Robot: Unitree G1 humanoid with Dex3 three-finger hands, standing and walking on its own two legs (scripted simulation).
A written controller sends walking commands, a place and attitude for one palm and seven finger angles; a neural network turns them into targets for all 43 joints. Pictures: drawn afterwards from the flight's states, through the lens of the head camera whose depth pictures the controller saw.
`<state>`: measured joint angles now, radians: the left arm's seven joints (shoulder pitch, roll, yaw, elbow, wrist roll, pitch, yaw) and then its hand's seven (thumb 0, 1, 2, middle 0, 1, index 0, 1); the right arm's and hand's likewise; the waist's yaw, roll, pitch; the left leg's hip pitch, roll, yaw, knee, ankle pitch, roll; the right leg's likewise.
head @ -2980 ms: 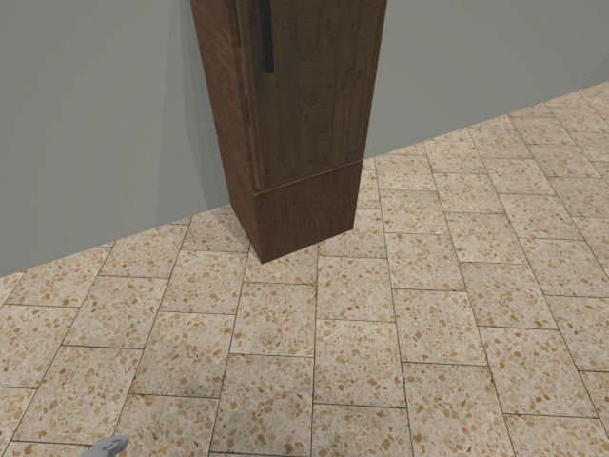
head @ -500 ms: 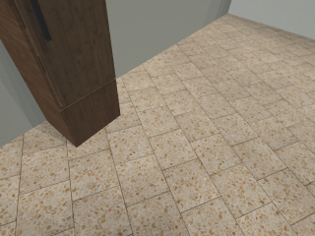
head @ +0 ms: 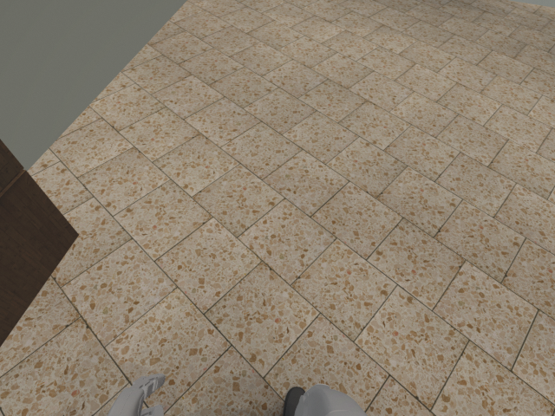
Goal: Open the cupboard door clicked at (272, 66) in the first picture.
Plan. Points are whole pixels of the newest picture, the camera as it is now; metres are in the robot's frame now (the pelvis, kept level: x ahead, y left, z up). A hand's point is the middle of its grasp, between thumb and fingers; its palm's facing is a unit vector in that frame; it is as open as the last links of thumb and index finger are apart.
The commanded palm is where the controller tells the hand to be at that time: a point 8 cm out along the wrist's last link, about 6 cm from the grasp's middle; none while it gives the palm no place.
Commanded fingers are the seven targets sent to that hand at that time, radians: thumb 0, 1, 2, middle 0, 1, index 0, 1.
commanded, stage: walk to a spot facing it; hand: left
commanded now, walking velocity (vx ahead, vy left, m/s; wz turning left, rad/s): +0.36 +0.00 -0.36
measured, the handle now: out of the picture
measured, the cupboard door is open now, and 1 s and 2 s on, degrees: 0 0 0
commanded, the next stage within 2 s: turn to face it in 0.86 s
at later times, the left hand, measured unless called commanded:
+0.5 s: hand (155, 376) +0.20 +0.20 -0.16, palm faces +0.00 -0.99 -0.16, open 7.3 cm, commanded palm none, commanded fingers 0.00 0.90 0.90 -0.20 -0.30 -0.20 -0.30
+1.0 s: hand (239, 197) +0.58 +0.08 -0.16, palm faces -0.39 -0.90 -0.21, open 7.4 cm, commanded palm none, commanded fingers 0.00 0.90 0.90 -0.20 -0.30 -0.20 -0.30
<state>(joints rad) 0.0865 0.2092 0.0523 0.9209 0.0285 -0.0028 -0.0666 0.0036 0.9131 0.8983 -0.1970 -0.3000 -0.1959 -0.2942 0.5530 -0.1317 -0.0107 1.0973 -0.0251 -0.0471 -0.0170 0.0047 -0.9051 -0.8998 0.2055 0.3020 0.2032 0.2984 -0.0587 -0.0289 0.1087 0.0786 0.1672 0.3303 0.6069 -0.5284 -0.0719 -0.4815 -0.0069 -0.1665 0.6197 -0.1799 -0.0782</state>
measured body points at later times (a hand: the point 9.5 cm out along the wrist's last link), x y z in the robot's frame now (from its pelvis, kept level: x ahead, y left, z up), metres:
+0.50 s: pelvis +0.20 +0.02 +0.02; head +0.20 +0.04 +0.47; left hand +0.20 +0.25 -0.14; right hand +0.29 -0.22 -0.11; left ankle +0.28 +0.12 -0.71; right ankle +0.12 -0.08 -0.71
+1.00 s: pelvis +0.41 -0.06 +0.00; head +0.45 -0.08 +0.45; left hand +0.60 +0.13 -0.14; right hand +0.23 -0.21 -0.14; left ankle +0.29 +0.12 -0.70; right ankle +0.49 -0.18 -0.71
